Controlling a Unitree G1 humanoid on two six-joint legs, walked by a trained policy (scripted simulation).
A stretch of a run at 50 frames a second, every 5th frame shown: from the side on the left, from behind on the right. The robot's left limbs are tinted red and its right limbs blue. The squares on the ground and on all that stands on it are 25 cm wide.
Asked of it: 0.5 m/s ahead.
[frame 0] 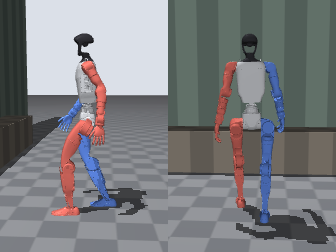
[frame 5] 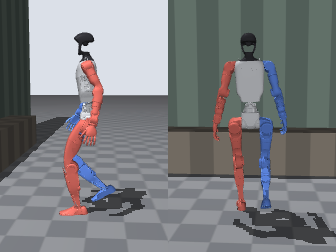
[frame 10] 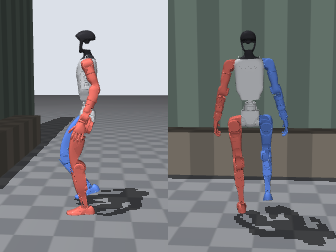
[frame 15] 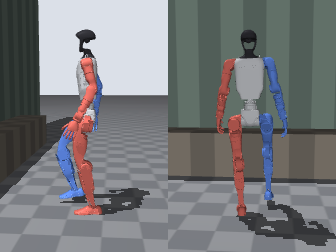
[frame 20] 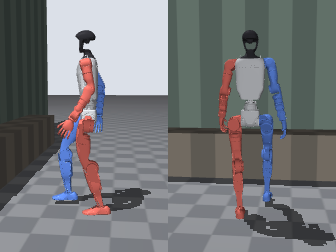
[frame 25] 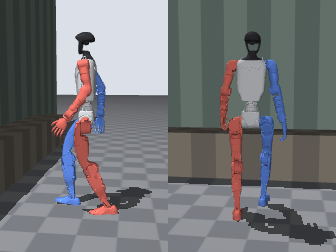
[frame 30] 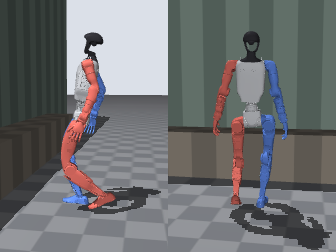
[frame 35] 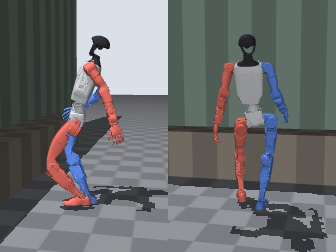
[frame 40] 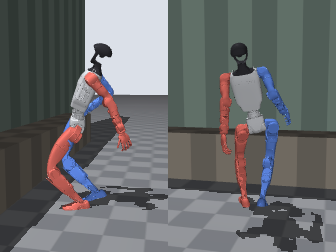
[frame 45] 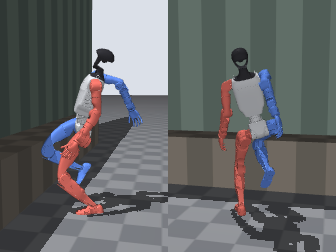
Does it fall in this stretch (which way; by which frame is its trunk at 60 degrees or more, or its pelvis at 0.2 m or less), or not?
no
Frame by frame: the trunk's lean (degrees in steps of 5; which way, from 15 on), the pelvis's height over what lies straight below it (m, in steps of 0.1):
0: 5, 0.8
5: 5, 0.8
10: 5, 0.8
15: 0, 0.8
20: 5, 0.8
25: 0, 0.8
30: 10, 0.7
35: 20 backward, 0.7
40: 25 backward and to its left, 0.7
45: 25 backward and to its left, 0.7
